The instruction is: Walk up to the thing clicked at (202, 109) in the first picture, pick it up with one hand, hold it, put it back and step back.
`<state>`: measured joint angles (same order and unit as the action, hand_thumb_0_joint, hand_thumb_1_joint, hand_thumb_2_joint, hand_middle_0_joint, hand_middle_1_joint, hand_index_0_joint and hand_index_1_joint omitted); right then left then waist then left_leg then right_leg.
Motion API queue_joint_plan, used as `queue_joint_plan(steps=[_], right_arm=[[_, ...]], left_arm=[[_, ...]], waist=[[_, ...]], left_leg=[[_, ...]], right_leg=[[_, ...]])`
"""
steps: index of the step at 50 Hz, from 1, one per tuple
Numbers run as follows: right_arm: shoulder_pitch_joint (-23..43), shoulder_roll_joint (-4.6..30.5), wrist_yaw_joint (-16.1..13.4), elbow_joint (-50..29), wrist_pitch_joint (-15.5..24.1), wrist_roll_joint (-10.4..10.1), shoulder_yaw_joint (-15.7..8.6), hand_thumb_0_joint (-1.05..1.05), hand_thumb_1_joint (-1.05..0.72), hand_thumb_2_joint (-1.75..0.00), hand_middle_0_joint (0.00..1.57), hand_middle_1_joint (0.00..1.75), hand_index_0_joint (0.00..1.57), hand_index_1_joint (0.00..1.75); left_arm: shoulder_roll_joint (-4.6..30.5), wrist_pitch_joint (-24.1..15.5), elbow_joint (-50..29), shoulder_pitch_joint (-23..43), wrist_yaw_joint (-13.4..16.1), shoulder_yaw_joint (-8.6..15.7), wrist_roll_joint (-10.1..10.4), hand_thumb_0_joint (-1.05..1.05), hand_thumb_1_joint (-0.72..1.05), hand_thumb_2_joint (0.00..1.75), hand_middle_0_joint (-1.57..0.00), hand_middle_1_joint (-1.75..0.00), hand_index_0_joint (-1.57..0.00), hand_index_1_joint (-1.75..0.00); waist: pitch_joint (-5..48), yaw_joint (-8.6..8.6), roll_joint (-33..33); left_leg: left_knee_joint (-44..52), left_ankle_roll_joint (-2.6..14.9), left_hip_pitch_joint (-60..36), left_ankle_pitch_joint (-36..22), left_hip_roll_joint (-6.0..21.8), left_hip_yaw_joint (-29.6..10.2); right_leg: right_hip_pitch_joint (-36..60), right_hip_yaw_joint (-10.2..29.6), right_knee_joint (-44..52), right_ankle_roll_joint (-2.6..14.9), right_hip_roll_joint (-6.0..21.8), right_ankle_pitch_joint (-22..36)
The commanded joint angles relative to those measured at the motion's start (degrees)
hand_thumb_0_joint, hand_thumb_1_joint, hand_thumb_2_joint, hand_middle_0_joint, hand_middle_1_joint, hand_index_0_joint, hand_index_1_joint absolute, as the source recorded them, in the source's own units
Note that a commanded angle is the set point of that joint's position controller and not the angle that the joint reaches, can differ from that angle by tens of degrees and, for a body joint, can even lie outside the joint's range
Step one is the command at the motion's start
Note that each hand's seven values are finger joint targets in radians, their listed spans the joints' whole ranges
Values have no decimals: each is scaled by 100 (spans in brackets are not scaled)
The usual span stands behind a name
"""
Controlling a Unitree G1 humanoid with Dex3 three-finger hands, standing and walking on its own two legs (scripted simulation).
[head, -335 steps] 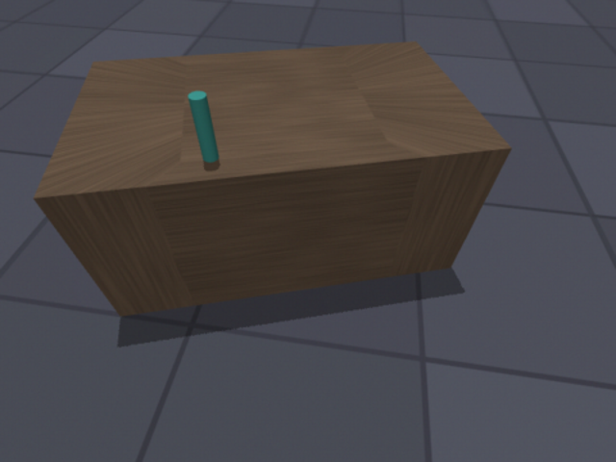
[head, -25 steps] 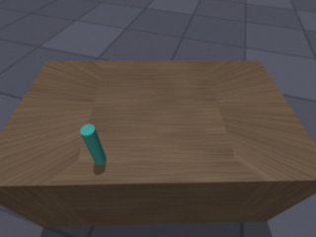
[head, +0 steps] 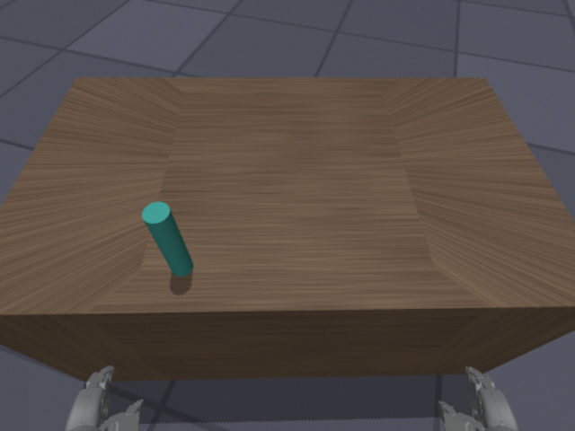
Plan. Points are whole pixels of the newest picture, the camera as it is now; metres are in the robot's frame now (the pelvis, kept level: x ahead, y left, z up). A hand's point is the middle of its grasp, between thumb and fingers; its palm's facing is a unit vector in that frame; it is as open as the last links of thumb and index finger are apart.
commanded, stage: rise first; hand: left
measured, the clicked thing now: (170, 242) +0.43 +0.22 -0.08
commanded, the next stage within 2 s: go down in 1.14 s
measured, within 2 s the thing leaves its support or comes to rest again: neither
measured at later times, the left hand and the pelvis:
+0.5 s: hand (112, 385) +0.19 +0.25 -0.07, palm faces +0.26 -0.90 -0.35, open 17.2 cm; pelvis +0.02 +0.00 +0.00, yaw +0 degrees
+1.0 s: hand (89, 378) +0.19 +0.26 -0.01, palm faces +0.30 -0.89 -0.36, open 17.5 cm; pelvis +0.01 +0.00 +0.01, yaw +1 degrees
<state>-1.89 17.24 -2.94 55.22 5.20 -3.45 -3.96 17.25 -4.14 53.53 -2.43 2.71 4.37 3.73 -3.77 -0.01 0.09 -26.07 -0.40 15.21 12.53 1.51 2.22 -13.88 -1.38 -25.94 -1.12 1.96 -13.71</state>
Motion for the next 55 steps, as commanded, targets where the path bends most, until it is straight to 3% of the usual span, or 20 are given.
queue_joint_plan(steps=[1, 3, 8, 13, 15, 16, 21, 22, 24, 31, 33, 38, 40, 42, 45, 48, 50, 52, 54, 55], right_arm=[[-945, 1068, -92, -468, 103, 108, -721, 0, -2, -19, 5, 5, 5, 5], [-511, 1077, -86, -1043, 81, 109, -709, 0, 14, -15, 5, 5, 5, 5], [31, 639, -84, -1753, -7, 72, -439, 0, 33, -10, 5, 5, 5, 5], [52, 784, -167, -2240, 70, 134, -497, 0, 47, -6, 5, 5, 5, 5], [-438, 626, -187, -1937, 48, 143, -479, 0, 49, -5, 5, 5, 5, 5], [-161, 823, -213, -2394, 95, 149, -530, 0, 50, -5, 5, 5, 5, 5], [-641, 362, -187, -2285, 65, 154, -294, 0, 53, -4, 5, 5, 5, 5], [-380, 604, -206, -2689, 86, 155, -369, 0, 54, -4, 5, 5, 5, 5], [-640, 360, -171, -2567, 49, 146, -209, 0, 54, -4, 5, 5, 5, 5], [-724, 657, -172, -2954, 88, 169, -510, 0, 56, -4, 5, 5, 5, 5], [-768, 342, -125, -2685, 60, 154, -281, 0, 56, -4, 5, 5, 5, 5], [-654, 581, -129, -2771, 96, 192, -493, 0, 54, -4, 5, 5, 5, 5], [-749, 270, -91, -2609, 74, 188, -259, 0, 54, -4, 5, 5, 5, 5], [-624, 546, -122, -2588, 98, 217, -488, 0, 54, -4, 5, 5, 5, 5], [-525, 490, -126, -2773, 114, 221, -427, 0, 55, -5, 5, 5, 5, 5], [-637, 718, -159, -2841, 118, 241, -623, 0, 55, -5, 5, 5, 5, 5], [-701, 307, -113, -2567, 85, 224, -371, 0, 56, -4, 5, 5, 5, 5], [-694, 496, -133, -2606, 84, 229, -528, 0, 55, -5, 5, 5, 5, 5], [-639, 227, -86, -2595, 89, 219, -284, 0, 55, -5, 5, 5, 5, 5], [-616, 442, -105, -2645, 110, 220, -467, 0, 56, -4, 5, 5, 5, 5]], left_arm=[[1163, -168, -765, -771, 160, 751, -153, 0, 11, 19, -6, -7, -7, -5], [1281, -157, -1215, -561, 178, 849, -185, 0, -5, 14, -5, -6, -6, -5], [837, -90, -1896, -183, 183, 632, -137, 0, -30, 11, -4, -5, -4, -5], [1062, -180, -2719, -91, 289, 753, -175, 0, -53, 6, -5, -5, -5, -6], [950, -178, -2865, -297, 293, 693, -183, 0, -56, 5, -5, -5, -5, -6], [1132, -200, -3038, -274, 323, 837, -189, 0, -56, 5, -5, -5, -5, -6], [840, -171, -3260, -831, 291, 768, -184, 0, -55, 3, -4, -5, -4, -5], [1095, -186, -3368, -799, 319, 990, -176, 0, -55, 4, -4, -5, -4, -5], [966, -194, -3543, -886, 286, 884, -157, 0, -54, 4, -4, -5, -4, -5], [948, -187, -4152, -1031, 240, 969, -126, 0, -53, 4, -3, -4, -3, -5], [892, -205, -4328, -1045, 230, 928, -112, 0, -53, 4, -3, -5, -3, -5], [1006, -254, -4576, -1181, 218, 1065, -118, 0, -55, 5, -4, -5, -4, -5], [975, -282, -4739, -1259, 205, 1085, -111, 0, -56, 5, -4, -5, -4, -5], [1049, -303, -4784, -1324, 217, 1182, -106, 0, -55, 5, -4, -5, -4, -6], [1032, -383, -5023, -1375, 204, 1210, -122, 0, -55, 6, -4, -5, -3, -5], [1086, -413, -5002, -1454, 211, 1311, -127, 0, -56, 6, -4, -5, -3, -6], [958, -428, -5017, -1428, 174, 1219, -129, 0, -55, 6, -3, -4, -2, -5], [1059, -435, -4782, -1446, 176, 1351, -121, 0, -56, 7, -3, -4, -2, -5], [1010, -470, -4886, -1351, 141, 1283, -125, 0, -56, 6, -4, -5, -3, -6], [1018, -474, -4830, -1405, 135, 1306, -111, 0, -55, 6, -3, -4, -2, -5]], waist=[[1554, -57, 245], [1581, -117, 120], [1162, -123, -23], [1315, -114, 44], [1155, -118, 132], [1304, -80, 46], [1021, -165, 21], [1097, -127, -43], [856, -148, 40], [839, -87, 118], [652, -170, 239], [714, -172, 181], [634, -239, 255], [713, -206, 130], [829, -207, 15], [763, -151, -46], [513, -210, 86], [489, -177, 43], [455, -201, 33], [472, -168, 24]], left_leg=[[186, 19, -627, -1505, -117, 55], [251, 5, -675, -1704, -140, 73], [383, 40, -483, -1199, -127, 79], [423, 56, -642, -1191, -101, 68], [472, 49, -703, -1180, -96, 54], [441, 50, -807, -1310, -103, 65], [498, 57, -790, -1324, -116, 85], [499, 64, -842, -1380, -113, 94], [527, 70, -767, -1313, -137, 124], [632, 40, -1011, -1372, -95, 103], [679, 39, -931, -1303, -93, 84], [705, 45, -991, -1247, -81, 84], [699, 54, -944, -1222, -105, 96], [673, 73, -996, -1255, -100, 101], [648, 95, -1106, -1380, -116, 110], [666, 85, -1157, -1445, -99, 99], [723, 81, -1060, -1283, -121, 118], [753, 87, -1024, -1164, -117, 107], [764, 101, -988, -1023, -129, 116], [770, 106, -1016, -1009, -134, 119]], right_leg=[[305, -107, 189, 191, -201, 1492], [470, -123, 275, 158, -210, 1638], [252, -125, 400, 151, -150, 1179], [459, -121, 431, 159, -153, 1185], [415, -129, 430, 183, -164, 1170], [508, -117, 452, 161, -155, 1293], [612, -153, 519, 156, -136, 1306], [673, -149, 549, 137, -139, 1378], [653, -156, 602, 141, -111, 1331], [705, -185, 652, 154, -158, 1364], [689, -211, 656, 180, -158, 1272], [768, -208, 704, 170, -169, 1206], [792, -208, 741, 164, -142, 1177], [849, -203, 743, 141, -139, 1231], [915, -185, 738, 124, -116, 1370], [911, -209, 740, 130, -139, 1418], [799, -200, 774, 140, -120, 1256], [787, -219, 804, 142, -129, 1132], [738, -207, 843, 135, -109, 995], [723, -195, 845, 130, -103, 996]])
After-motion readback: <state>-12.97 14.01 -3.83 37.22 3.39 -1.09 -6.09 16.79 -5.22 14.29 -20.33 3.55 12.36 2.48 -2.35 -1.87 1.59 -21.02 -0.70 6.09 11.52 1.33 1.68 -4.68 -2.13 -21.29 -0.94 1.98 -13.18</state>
